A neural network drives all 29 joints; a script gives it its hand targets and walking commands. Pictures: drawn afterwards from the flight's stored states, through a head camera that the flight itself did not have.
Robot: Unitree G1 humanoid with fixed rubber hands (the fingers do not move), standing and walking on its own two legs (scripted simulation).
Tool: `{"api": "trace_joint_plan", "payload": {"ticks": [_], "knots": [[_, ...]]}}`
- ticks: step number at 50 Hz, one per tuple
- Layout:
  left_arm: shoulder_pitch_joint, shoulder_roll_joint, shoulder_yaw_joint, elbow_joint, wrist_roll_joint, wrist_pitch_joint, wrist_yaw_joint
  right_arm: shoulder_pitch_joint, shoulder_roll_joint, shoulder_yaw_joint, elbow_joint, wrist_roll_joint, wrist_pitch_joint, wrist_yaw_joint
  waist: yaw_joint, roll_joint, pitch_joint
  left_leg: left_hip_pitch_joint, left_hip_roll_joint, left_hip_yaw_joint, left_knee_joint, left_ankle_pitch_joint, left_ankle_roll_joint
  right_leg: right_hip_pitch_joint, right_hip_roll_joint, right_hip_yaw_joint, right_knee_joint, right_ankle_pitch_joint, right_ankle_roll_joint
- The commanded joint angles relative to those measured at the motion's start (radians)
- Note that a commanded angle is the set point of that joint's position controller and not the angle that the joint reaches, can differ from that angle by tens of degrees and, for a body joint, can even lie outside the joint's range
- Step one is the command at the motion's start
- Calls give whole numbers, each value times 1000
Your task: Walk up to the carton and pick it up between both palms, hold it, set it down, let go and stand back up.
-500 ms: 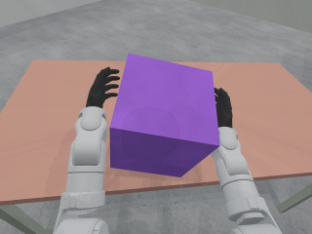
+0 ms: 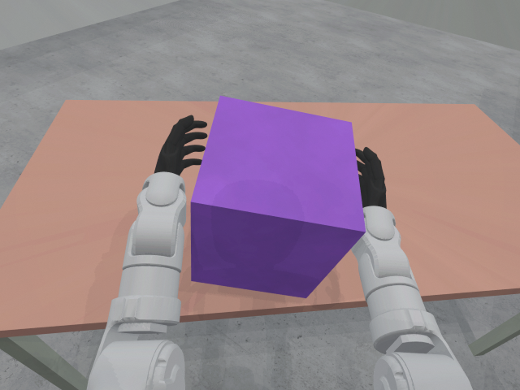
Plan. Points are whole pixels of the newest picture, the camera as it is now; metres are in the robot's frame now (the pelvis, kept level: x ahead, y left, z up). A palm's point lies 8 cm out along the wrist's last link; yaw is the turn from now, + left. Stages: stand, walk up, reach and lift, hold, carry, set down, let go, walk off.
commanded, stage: set down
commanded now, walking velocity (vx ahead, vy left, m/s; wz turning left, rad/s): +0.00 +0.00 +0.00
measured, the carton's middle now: (267, 206) +0.39 -0.02 +0.08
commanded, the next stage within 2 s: none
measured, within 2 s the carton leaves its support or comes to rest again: rests again in 1.44 s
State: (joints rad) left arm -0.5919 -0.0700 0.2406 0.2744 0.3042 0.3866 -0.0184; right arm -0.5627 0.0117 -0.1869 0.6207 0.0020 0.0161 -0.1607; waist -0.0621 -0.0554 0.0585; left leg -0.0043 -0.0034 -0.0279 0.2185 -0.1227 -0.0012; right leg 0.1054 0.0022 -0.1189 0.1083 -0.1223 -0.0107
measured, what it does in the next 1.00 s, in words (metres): stands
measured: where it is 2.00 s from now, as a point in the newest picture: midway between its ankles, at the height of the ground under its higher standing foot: outside the picture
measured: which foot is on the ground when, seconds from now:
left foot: down 0.00-1.00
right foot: down 0.00-1.00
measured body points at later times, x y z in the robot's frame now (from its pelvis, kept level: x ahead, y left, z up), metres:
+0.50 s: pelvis +0.01 +0.00 +0.00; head +0.01 +0.01 +0.45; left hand +0.42 +0.13 +0.13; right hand +0.39 -0.18 +0.10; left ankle +0.01 +0.12 -0.75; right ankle -0.03 -0.10 -0.75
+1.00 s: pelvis +0.01 -0.01 +0.00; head +0.03 +0.00 +0.45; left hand +0.43 +0.12 +0.11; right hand +0.41 -0.18 +0.09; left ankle +0.01 +0.12 -0.75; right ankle -0.03 -0.10 -0.75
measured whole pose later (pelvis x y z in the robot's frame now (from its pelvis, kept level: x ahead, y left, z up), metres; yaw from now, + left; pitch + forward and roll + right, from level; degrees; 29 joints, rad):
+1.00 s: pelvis +0.01 -0.01 +0.00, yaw +1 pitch +3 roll +0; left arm -0.74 -0.07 0.42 0.74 0.34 0.12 -0.04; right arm -0.69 0.07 -0.46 0.81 -0.26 -0.04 -0.10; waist -0.07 -0.01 -0.03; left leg -0.15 0.00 -0.05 0.17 -0.08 -0.01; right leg -0.05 0.01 -0.13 0.09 -0.11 -0.02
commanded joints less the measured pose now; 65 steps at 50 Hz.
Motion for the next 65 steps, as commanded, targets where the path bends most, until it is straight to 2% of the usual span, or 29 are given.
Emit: {"api": "trace_joint_plan", "payload": {"ticks": [1, 7, 13, 15, 21, 26, 35, 40, 47, 53, 57, 65], "knots": [[-451, -302, -238, -14, -46, -54, -130, -628, 266, 248, -223, -23, -65, 108, 5, 6, -343, 12, -18, 15, -20, 160, -18, 166, 28, -5, 73, 376, 65], [-483, -309, -214, 18, -27, -112, -128, -643, 294, 230, -201, -48, -103, 115, 15, 29, -425, -16, -27, 16, -25, 207, -9, 211, 25, 3, 102, 493, 72], [-518, -339, -245, 38, -39, -165, -115, -636, 315, 219, -149, -72, -127, 122, -7, 70, -493, 20, -31, 10, -5, 285, -22, 182, 32, 5, 106, 557, 69], [-524, -348, -248, 52, -42, -180, -111, -625, 331, 218, -133, -79, -131, 122, -13, 61, -495, 16, -30, 8, 2, 302, -19, 181, 33, 8, 108, 578, 68], [-554, -349, -208, 138, -39, -201, -117, -647, 347, 183, -84, -115, -124, 128, -16, 34, -484, -36, -26, 1, -13, 260, -7, 186, 25, 13, 105, 558, 71], [-564, -364, -183, 182, -27, -222, -116, -663, 364, 173, -70, -134, -130, 136, -9, 31, -514, -19, -23, -5, -5, 308, -9, 186, 31, 8, 110, 601, 65], [-621, -354, -135, 266, -8, -255, -109, -705, 363, 99, -6, -178, -129, 162, -7, 63, -512, -7, -16, -9, -11, 253, -20, 96, 31, -1, 85, 481, 54], [-660, -361, -103, 320, 3, -287, -107, -726, 381, 52, 24, -221, -131, 175, -5, 76, -522, -12, -12, -10, -15, 245, -19, 70, 28, -3, 81, 471, 50], [-685, -350, -54, 401, 13, -319, -117, -727, 411, 7, 64, -276, -122, 185, -12, 57, -537, -74, -11, -11, -34, 224, 1, 101, 17, 4, 93, 516, 60], [-707, -356, -36, 424, 18, -345, -120, -734, 434, -4, 57, -310, -126, 188, -16, 44, -584, -88, -13, -15, -34, 266, 9, 121, 16, 4, 110, 591, 61], [-709, -363, -31, 445, 25, -365, -117, -725, 454, -4, 68, -325, -136, 189, -13, 50, -615, -98, -12, -17, -32, 304, 13, 133, 13, 11, 122, 657, 63], [-702, -369, -7, 482, 42, -385, -112, -713, 474, -8, 74, -345, -146, 191, -3, 40, -622, -109, -10, -17, -35, 318, 20, 125, 12, 15, 128, 684, 65]]}}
